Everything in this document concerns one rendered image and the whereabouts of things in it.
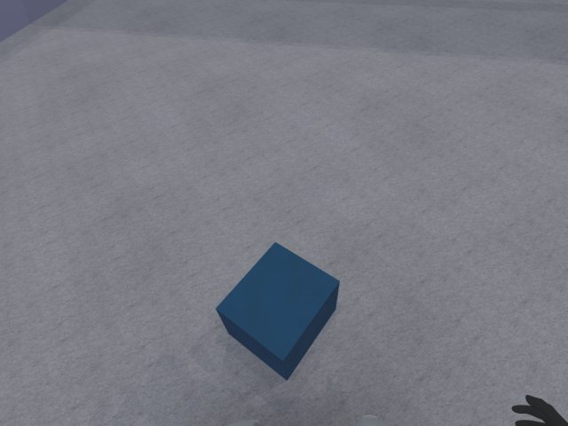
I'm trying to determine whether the robot right hand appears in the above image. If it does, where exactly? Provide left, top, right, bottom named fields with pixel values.
left=512, top=395, right=568, bottom=426

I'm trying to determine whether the carton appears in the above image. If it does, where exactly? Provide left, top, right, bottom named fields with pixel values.
left=216, top=242, right=340, bottom=380

